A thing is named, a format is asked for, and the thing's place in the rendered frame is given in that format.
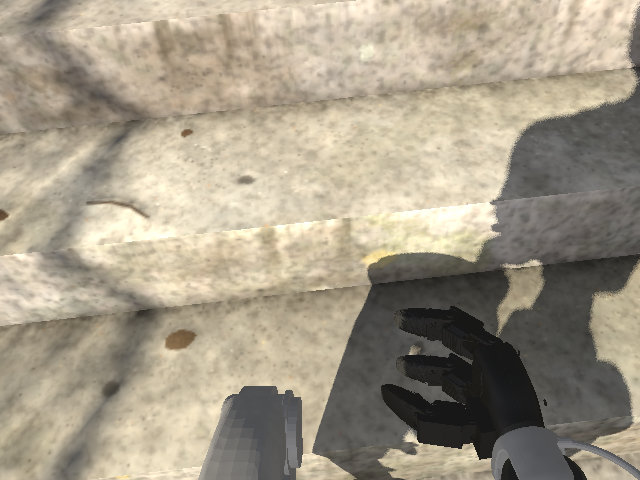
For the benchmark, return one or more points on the robot right forearm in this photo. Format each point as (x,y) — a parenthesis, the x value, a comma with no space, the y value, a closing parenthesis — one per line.
(532,453)

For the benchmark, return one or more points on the left robot thigh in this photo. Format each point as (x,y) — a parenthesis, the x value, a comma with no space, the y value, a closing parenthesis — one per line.
(258,437)

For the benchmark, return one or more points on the robot right hand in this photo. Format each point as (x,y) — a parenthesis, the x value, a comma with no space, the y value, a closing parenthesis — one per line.
(496,389)

